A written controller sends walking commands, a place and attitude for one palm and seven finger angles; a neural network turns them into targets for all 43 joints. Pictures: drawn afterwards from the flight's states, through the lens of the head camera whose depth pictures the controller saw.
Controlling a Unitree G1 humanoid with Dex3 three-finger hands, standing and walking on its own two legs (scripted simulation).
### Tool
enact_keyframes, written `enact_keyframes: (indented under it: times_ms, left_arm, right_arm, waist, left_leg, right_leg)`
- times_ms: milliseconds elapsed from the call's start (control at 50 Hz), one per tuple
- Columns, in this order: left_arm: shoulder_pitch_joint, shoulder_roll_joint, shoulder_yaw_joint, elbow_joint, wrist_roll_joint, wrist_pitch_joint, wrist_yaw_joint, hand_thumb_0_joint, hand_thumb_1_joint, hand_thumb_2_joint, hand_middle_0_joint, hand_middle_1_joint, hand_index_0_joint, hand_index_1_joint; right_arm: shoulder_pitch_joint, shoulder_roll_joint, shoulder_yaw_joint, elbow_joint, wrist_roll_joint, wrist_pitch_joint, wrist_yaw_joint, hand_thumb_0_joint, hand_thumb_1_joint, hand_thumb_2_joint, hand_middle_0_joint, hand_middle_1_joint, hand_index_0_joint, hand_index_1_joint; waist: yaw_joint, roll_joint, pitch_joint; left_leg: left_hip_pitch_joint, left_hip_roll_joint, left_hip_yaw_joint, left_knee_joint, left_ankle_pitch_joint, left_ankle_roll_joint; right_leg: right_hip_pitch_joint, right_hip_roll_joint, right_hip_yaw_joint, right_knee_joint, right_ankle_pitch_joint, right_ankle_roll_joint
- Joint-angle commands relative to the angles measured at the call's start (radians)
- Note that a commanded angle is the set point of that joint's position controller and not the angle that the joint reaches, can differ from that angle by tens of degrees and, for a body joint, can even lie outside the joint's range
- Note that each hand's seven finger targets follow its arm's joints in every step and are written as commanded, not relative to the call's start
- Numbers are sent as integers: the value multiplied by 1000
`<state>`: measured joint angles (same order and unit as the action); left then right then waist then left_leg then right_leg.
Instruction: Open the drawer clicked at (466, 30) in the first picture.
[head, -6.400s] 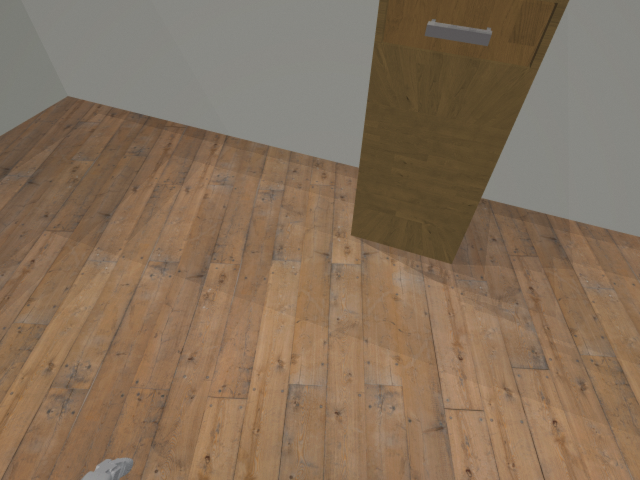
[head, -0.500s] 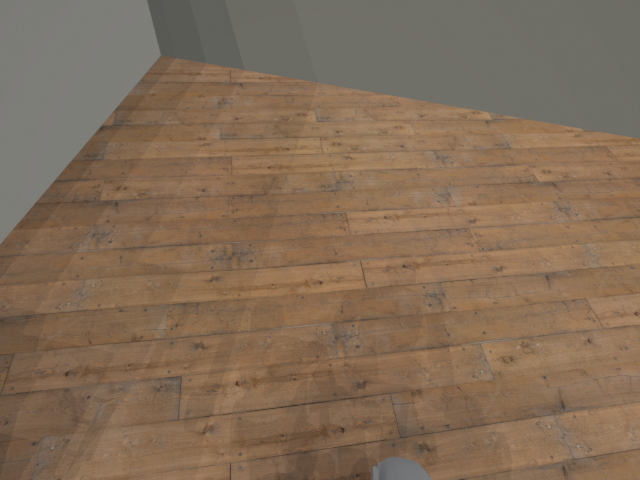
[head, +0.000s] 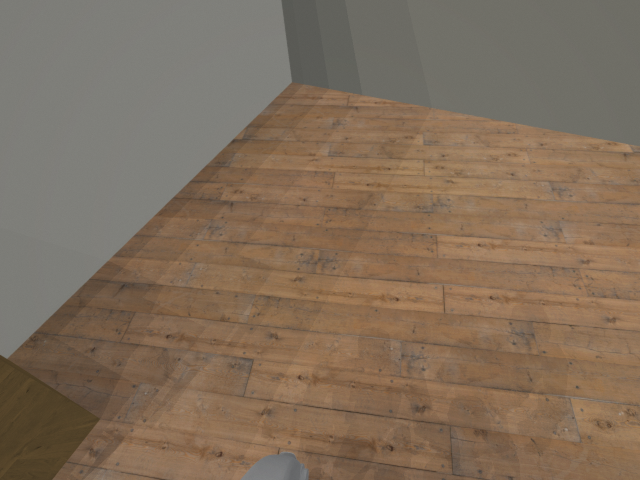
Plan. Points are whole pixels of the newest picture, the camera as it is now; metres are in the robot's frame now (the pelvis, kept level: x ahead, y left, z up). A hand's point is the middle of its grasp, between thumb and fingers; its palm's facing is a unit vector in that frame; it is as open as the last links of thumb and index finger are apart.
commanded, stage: turn to face it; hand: left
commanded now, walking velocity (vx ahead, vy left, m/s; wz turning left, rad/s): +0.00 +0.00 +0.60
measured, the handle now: out of the picture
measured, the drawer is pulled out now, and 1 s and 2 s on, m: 0.00 0.00 0.00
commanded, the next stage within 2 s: take the last steps up to it in 1.86 s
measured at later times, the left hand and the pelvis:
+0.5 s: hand out of the picture -0.07 +0.25 -0.19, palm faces +0.37 -0.90 -0.25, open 7.4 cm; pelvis -0.01 +0.04 -0.02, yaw +19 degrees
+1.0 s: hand out of the picture +0.02 +0.23 -0.13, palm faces +0.54 -0.78 -0.30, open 7.4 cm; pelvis +0.02 +0.00 -0.01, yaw +37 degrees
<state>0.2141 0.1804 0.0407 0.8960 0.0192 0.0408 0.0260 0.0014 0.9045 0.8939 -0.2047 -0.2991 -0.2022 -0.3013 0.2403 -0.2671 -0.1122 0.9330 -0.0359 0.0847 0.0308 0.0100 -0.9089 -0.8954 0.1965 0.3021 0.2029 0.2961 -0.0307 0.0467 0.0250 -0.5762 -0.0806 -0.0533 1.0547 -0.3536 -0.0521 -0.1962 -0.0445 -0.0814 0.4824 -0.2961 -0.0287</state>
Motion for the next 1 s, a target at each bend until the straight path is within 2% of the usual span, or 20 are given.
enact_keyframes:
  times_ms: [0,80,200,280,340,360,380,400,420,460,520,720,800,820,840,860,880,900,920,980]
  left_arm:
    - [-56,157,30,-91,-6,-58,11,0,900,900,-200,-300,-200,-300]
    - [71,174,34,-49,-3,-58,11,0,900,900,-200,-300,-200,-300]
    - [115,216,46,-33,10,-51,11,0,900,900,-200,-300,-200,-300]
    - [113,239,58,-23,13,-41,7,0,900,900,-200,-300,-200,-300]
    - [87,248,67,-17,3,-37,3,0,900,900,-200,-300,-200,-300]
    - [80,235,66,-27,-6,-35,-1,0,900,900,-200,-300,-200,-300]
    - [48,174,52,-70,-14,-35,-11,0,900,900,-200,-300,-200,-300]
    - [-5,145,35,-107,-7,-25,-7,0,900,900,-200,-300,-200,-300]
    - [-28,166,40,-109,-2,-14,-3,0,900,900,-200,-300,-200,-300]
    - [-55,165,47,-81,-4,-9,-5,0,900,900,-200,-300,-200,-300]
    - [-22,165,49,-60,-3,-10,-16,0,900,900,-200,-300,-200,-300]
    - [-134,148,37,-129,-10,-14,-7,0,900,900,-200,-300,-200,-300]
    - [-65,151,36,-124,-20,-32,-4,0,900,900,-200,-300,-200,-300]
    - [-12,166,41,-111,-19,-41,-2,0,900,900,-200,-300,-200,-300]
    - [31,226,51,-102,-10,-55,4,0,900,900,-200,-300,-200,-300]
    - [50,324,71,-103,6,-59,13,0,900,900,-200,-300,-200,-300]
    - [58,324,66,-109,-2,-51,16,0,900,900,-200,-300,-200,-300]
    - [-5,263,57,-119,-4,-54,18,0,900,900,-200,-300,-200,-300]
    - [-66,241,50,-131,-5,-49,16,0,900,900,-200,-300,-200,-300]
    - [-118,182,30,-136,-2,-51,10,0,900,900,-200,-300,-200,-300]
  right_arm:
    - [16,-58,-8,-57,9,-21,3,0,-900,-900,200,300,200,300]
    - [-76,-60,1,-77,10,-17,0,0,-900,-900,200,300,200,300]
    - [-164,-49,22,-88,17,-21,0,0,-900,-900,200,300,200,300]
    - [-183,-35,36,-101,24,-38,1,0,-900,-900,200,300,200,300]
    - [-103,-64,31,-90,20,-54,-4,0,-900,-900,200,300,200,300]
    - [-24,-120,15,-72,16,-65,-6,0,-900,-900,200,300,200,300]
    - [45,-239,-16,-68,14,-73,-13,0,-900,-900,200,300,200,300]
    - [103,-286,-24,-43,28,-66,-20,0,-900,-900,200,300,200,300]
    - [87,-257,-15,-37,26,-62,-25,0,-900,-900,200,300,200,300]
    - [-15,-194,-1,-63,18,-68,-42,0,-900,-900,200,300,200,300]
    - [-86,-165,12,-92,17,-76,-41,0,-900,-900,200,300,200,300]
    - [-25,-176,-4,-89,10,-67,-34,0,-900,-900,200,300,200,300]
    - [-56,-175,-10,-103,12,-61,-33,0,-900,-900,200,300,200,300]
    - [-68,-167,-10,-109,18,-61,-32,0,-900,-900,200,300,200,300]
    - [-47,-115,-2,-111,27,-63,-26,0,-900,-900,200,300,200,300]
    - [-24,-43,10,-136,30,-64,-23,0,-900,-900,200,300,200,300]
    - [-39,-101,-4,-141,24,-52,-28,0,-900,-900,200,300,200,300]
    - [-26,-105,-9,-112,18,-39,-23,0,-900,-900,200,300,200,300]
    - [-16,-89,-10,-89,16,-29,-16,0,-900,-900,200,300,200,300]
    - [20,-76,-5,-56,12,-20,3,0,-900,-900,200,300,200,300]
  waist:
    - [-11,-198,41]
    - [48,-220,6]
    - [73,-248,-20]
    - [89,-284,-56]
    - [40,-245,-114]
    - [-9,-130,-172]
    - [-50,187,-204]
    - [-68,242,-218]
    - [-58,143,-181]
    - [-28,186,-95]
    - [14,102,-59]
    - [-8,125,-61]
    - [28,119,-85]
    - [59,81,-99]
    - [73,-73,-133]
    - [79,-379,-149]
    - [83,-288,-143]
    - [50,-221,-95]
    - [24,-229,-41]
    - [-10,-236,3]
  left_leg:
    - [-71,83,28,179,69,-31]
    - [-87,110,51,110,26,-50]
    - [-8,133,102,-80,-68,-41]
    - [130,117,164,-303,-83,-12]
    - [309,97,190,-562,92,14]
    - [510,143,123,-669,295,45]
    - [734,403,-211,-661,702,157]
    - [745,523,-303,-632,1055,269]
    - [682,515,-218,-628,959,286]
    - [568,394,-169,-641,867,239]
    - [489,313,-103,-662,772,195]
    - [467,289,-253,-653,662,224]
    - [360,253,-305,-575,661,191]
    - [293,219,-289,-525,544,154]
    - [147,146,-226,-416,299,88]
    - [-40,-5,-29,-165,-216,7]
    - [3,40,-45,31,-280,9]
    - [21,67,-72,133,-196,12]
    - [13,80,-49,187,-141,7]
    - [11,108,8,217,-1,-15]
  right_leg:
    - [30,-224,74,-188,270,-28]
    - [157,-269,60,-147,427,-51]
    - [206,-321,17,-100,561,-89]
    - [195,-336,-26,-37,606,-82]
    - [160,-315,-102,110,595,-25]
    - [33,-288,-126,288,495,23]
    - [-302,-140,-141,515,-93,106]
    - [-421,-98,-38,643,-394,126]
    - [-415,-120,14,699,-350,114]
    - [-422,-114,54,728,-230,128]
    - [-363,-88,54,692,-128,136]
    - [-280,-22,70,399,-138,140]
    - [-61,24,52,114,-26,121]
    - [55,5,55,-34,99,120]
    - [237,-128,162,-145,185,88]
    - [324,-423,440,-169,356,-29]
    - [177,-501,435,-166,422,-117]
    - [86,-425,341,-186,288,-114]
    - [22,-369,291,-205,169,-87]
    - [-4,-268,95,-186,194,-40]
